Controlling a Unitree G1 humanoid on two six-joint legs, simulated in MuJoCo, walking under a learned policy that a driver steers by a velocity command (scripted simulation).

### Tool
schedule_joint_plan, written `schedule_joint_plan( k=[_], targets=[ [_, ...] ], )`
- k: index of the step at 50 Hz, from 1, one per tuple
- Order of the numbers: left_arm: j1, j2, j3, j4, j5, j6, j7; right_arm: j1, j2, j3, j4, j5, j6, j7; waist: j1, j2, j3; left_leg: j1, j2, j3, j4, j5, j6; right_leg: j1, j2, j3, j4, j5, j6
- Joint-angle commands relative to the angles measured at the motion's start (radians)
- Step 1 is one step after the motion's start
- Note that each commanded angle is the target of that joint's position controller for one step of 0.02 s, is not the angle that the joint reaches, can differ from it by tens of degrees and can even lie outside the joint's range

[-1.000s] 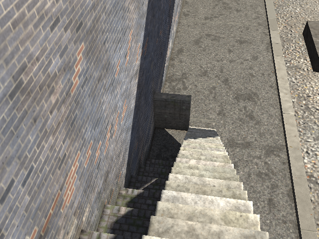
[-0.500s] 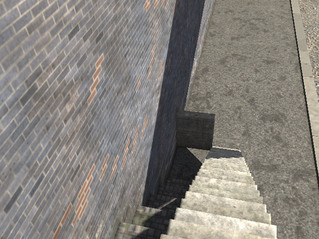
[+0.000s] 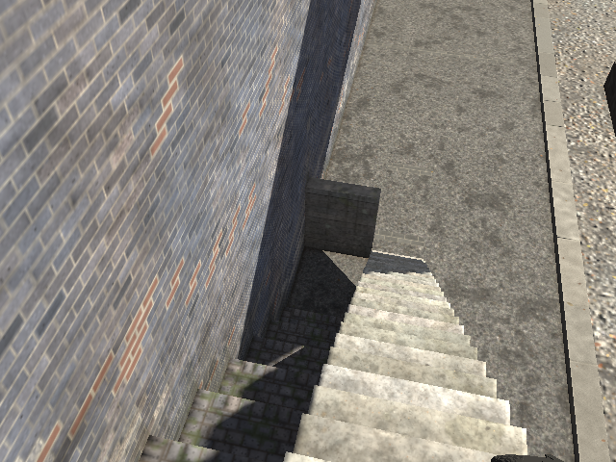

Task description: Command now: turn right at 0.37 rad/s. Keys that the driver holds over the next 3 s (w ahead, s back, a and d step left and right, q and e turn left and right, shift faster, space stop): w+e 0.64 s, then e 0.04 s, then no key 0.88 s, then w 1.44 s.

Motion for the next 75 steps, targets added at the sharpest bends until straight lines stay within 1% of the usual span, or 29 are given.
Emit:
schedule_joint_plan(
  k=[1,4,6,11,16,18,20,21,23,24,25,27,29,31,34,39,42,43,44,49,50,51,52,53,55,60,64,65,75],
  targets=[
    [-0.722,0.098,0.03,-0.501,0.002,-0.058,0.049,0.284,-0.316,-0.076,-0.141,-0.065,0.004,-0.013,-0.285,0.327,0.09,0.354,0.399,-1.202,-1.242,0.251,-0.109,-0.759,0.181,0.234,0.164,0.12,-0.039],
    [-0.251,0.185,0.076,-0.252,0.073,-0.032,0.129,-0.09,-0.238,-0.077,-0.192,-0.096,0.007,0.067,-0.006,0.263,-0.139,0.014,0.359,-0.611,-0.995,-0.09,-0.148,-0.304,0.239,0.014,0.52,0.436,0.035],
    [-0.184,0.235,0.113,-0.216,0.034,-0.007,0.11,-0.141,-0.114,-0.024,-0.191,-0.1,-0.034,0.067,0.045,0.198,-0.137,-0.066,0.345,-0.426,-0.903,0.141,-0.146,-0.182,0.198,-0.042,0.56,0.47,0.042],
    [-0.437,0.097,0.036,-0.359,0.038,0.0,0.019,0.196,-0.094,-0.048,0.04,-0.092,-0.066,-0.015,-0.144,0.23,0.002,0.391,0.365,-0.319,-0.913,0.284,-0.117,-0.383,0.117,-0.152,0.006,0.52,0.02],
    [-0.274,0.063,0.066,-0.293,0.07,0.031,-0.013,0.097,-0.158,-0.08,0.059,-0.124,-0.065,0.012,-0.045,0.206,0.084,0.099,0.363,-0.225,-0.983,0.114,-0.163,0.056,0.128,-0.252,-0.063,0.734,-0.054],
    [-0.368,0.09,0.063,-0.311,0.042,0.024,-0.018,0.149,-0.116,-0.072,0.086,-0.072,-0.055,-0.003,-0.13,0.188,0.128,0.404,0.395,-0.282,-0.965,0.113,-0.169,-0.15,0.084,-0.253,-0.431,0.544,-0.052],
    [-0.363,0.045,0.054,-0.322,0.058,0.047,-0.023,0.222,-0.139,-0.086,0.144,-0.135,-0.044,-0.004,-0.142,0.222,0.103,0.401,0.487,-0.372,-0.966,0.159,-0.155,-0.074,0.006,-0.185,-0.408,0.8,-0.103],
    [-0.33,0.079,0.068,-0.299,0.043,0.039,-0.012,0.194,-0.088,-0.073,0.141,-0.117,-0.025,-0.011,-0.13,0.138,0.108,0.449,0.445,-0.308,-0.911,0.127,-0.149,-0.051,0.051,-0.243,-0.527,0.657,-0.093],
    [-0.14,0.066,0.084,-0.247,0.013,0.041,-0.005,0.125,-0.111,-0.076,0.165,-0.18,-0.015,0.013,-0.005,0.139,0.068,0.25,0.415,-0.268,-0.828,0.141,-0.172,0.326,0.039,-0.23,-0.422,0.917,-0.114],
    [0.057,0.119,0.107,-0.148,-0.022,0.019,0.0,-0.085,-0.057,-0.05,0.11,-0.103,0.007,0.025,0.131,-0.037,0.077,0.31,0.29,-0.114,-0.582,0.096,-0.171,0.407,0.079,-0.285,-0.713,0.881,-0.072],
    [0.213,0.154,0.138,-0.116,-0.03,0.011,0.007,-0.115,-0.082,-0.052,0.133,-0.136,0.022,0.035,0.22,-0.123,0.019,0.167,0.148,0.003,-0.179,-0.045,-0.21,0.695,0.097,-0.303,-0.663,0.887,-0.097],
    [0.185,0.368,0.174,-0.226,-0.033,-0.012,-0.015,-0.031,-0.011,-0.046,0.104,-0.102,-0.013,0.081,0.132,-0.244,-0.197,-0.228,0.051,-0.209,0.237,0.102,-0.264,1.031,-0.114,0.058,-0.281,1.269,-0.264],
    [0.0,0.339,0.139,-0.326,-0.041,-0.049,-0.041,0.025,-0.089,-0.058,0.066,-0.046,-0.065,0.058,0.041,-0.185,-0.161,-0.447,0.082,-0.394,0.341,0.182,-0.282,0.83,-0.322,0.278,-0.287,0.973,-0.376],
    [-0.153,0.099,0.053,-0.284,-0.036,-0.067,-0.07,0.037,-0.003,-0.023,0.158,-0.123,-0.029,0.041,-0.05,0.046,0.029,-0.392,0.202,-0.452,-0.132,0.643,-0.239,0.344,-0.231,0.324,-0.368,0.046,-0.281],
    [-0.142,0.072,0.035,-0.236,-0.072,-0.079,-0.02,0.142,-0.015,-0.024,0.198,-0.147,0.033,0.076,-0.053,0.039,0.036,-0.228,0.144,-0.328,-0.347,0.849,-0.251,0.082,-0.048,0.272,-0.391,-0.15,-0.234],
    [-0.18,0.263,0.071,-0.187,-0.019,-0.085,-0.001,0.121,-0.075,-0.083,0.212,-0.132,0.073,0.14,-0.1,0.007,0.007,0.234,0.093,-0.217,-0.332,0.824,-0.255,-0.118,0.008,0.252,-0.364,-0.006,-0.226],
    [-0.024,0.139,0.069,-0.158,-0.043,-0.086,0.019,-0.109,-0.061,-0.094,0.13,-0.12,0.059,0.097,0.043,-0.02,0.001,-0.121,0.095,-0.326,-0.702,0.555,-0.299,0.437,-0.074,0.446,-0.227,0.279,-0.272],
    [-0.021,0.101,0.065,-0.183,-0.086,-0.067,0.016,-0.168,-0.017,-0.081,0.123,-0.074,0.058,0.09,0.076,0.003,0.014,-0.098,0.073,-0.33,-1.004,0.388,-0.307,0.481,-0.068,0.454,-0.267,0.34,-0.284],
    [-0.063,0.114,0.058,-0.171,-0.046,-0.069,0.0,0.01,-0.005,-0.085,0.207,-0.091,0.067,0.089,-0.003,-0.064,-0.03,0.129,0.062,-0.31,-0.813,0.676,-0.302,0.349,-0.072,0.492,-0.227,0.532,-0.302],
    [-0.35,0.179,0.078,-0.37,-0.06,-0.027,-0.012,0.38,-0.163,-0.178,0.275,-0.111,0.089,0.091,-0.27,0.122,-0.141,1.061,0.065,-0.316,-0.984,1.083,-0.075,-0.38,0.194,0.008,-0.082,0.481,-0.093],
    [-0.296,0.076,0.092,-0.299,-0.25,0.08,-0.007,0.47,-0.134,-0.165,0.462,0.076,0.074,0.103,-0.196,0.132,-0.293,1.048,0.186,-0.527,-1.145,1.379,-0.061,-0.079,0.267,0.004,0.104,0.145,-0.051],
    [-0.276,0.066,0.045,-0.432,-0.079,0.04,-0.015,0.347,-0.15,-0.155,0.291,-0.09,0.059,0.109,-0.138,0.239,0.072,0.86,0.355,-0.759,-1.294,1.241,0.125,-0.443,0.218,-0.044,0.021,-0.065,-0.014],
    [-0.207,0.062,0.054,-0.294,-0.062,0.033,-0.039,0.242,-0.071,-0.124,0.339,-0.079,0.039,0.133,-0.064,0.152,0.115,0.724,0.369,-0.848,-1.297,1.114,0.11,-0.342,0.093,0.024,-0.06,0.067,0.022],
    [-0.077,0.041,0.034,-0.26,-0.098,0.029,-0.062,0.043,-0.046,-0.113,0.288,-0.05,0.041,0.166,0.054,0.015,0.034,0.48,0.225,-0.616,-1.278,0.862,-0.02,0.026,0.081,-0.032,-0.231,0.29,0.049],
    [-0.246,0.032,0.013,-0.327,-0.097,0.034,-0.113,0.043,-0.083,-0.131,0.308,-0.035,0.051,0.165,0.008,0.057,-0.043,0.398,0.033,-0.266,-1.344,0.674,-0.267,0.435,0.109,-0.036,-0.306,0.444,0.005],
    [-0.35,0.147,0.067,-0.365,-0.094,0.07,-0.121,0.181,-0.088,-0.151,0.436,-0.088,0.02,0.124,-0.053,0.073,0.032,0.682,0.031,-0.218,-1.362,0.747,-0.232,0.299,0.117,-0.044,-0.466,0.463,-0.077],
    [-0.343,0.136,0.074,-0.369,-0.097,0.086,-0.114,0.15,-0.09,-0.158,0.466,-0.083,0.028,0.12,-0.04,0.072,0.033,0.709,0.04,-0.216,-1.448,0.782,-0.227,0.369,0.134,-0.065,-0.504,0.495,-0.066],
    [-0.435,0.038,0.039,-0.343,-0.123,0.082,-0.048,0.125,-0.077,-0.137,0.429,-0.023,0.067,0.083,-0.047,0.088,-0.03,0.766,0.065,-0.207,-1.419,0.903,-0.192,0.437,0.049,-0.014,-0.471,0.653,-0.05],
    [-0.431,0.13,0.07,-0.264,-0.125,0.185,0.008,0.197,-0.016,-0.102,0.511,-0.014,0.088,0.086,-0.053,0.031,0.061,0.812,0.034,-0.174,-1.347,0.8,-0.161,0.219,0.025,0.063,-0.555,0.392,-0.163]
  ],
)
